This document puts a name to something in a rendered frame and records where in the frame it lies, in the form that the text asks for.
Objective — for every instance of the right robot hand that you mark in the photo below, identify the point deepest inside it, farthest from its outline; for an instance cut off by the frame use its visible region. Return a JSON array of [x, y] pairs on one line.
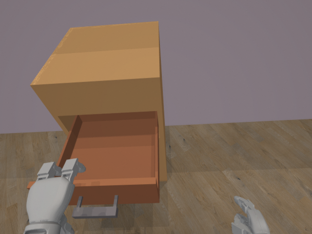
[[252, 224]]

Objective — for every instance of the drawer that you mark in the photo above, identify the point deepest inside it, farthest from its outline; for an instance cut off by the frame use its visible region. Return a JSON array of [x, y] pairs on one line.
[[120, 152]]

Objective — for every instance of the cabinet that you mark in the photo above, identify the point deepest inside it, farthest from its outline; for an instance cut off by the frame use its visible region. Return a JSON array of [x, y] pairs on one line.
[[105, 69]]

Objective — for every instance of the handle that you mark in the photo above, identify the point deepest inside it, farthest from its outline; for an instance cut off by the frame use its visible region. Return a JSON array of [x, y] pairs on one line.
[[95, 212]]

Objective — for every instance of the left robot hand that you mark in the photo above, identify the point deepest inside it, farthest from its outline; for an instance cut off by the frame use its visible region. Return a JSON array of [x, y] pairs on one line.
[[49, 196]]

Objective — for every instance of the robot left forearm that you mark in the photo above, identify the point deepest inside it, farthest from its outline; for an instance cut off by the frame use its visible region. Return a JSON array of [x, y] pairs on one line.
[[43, 227]]

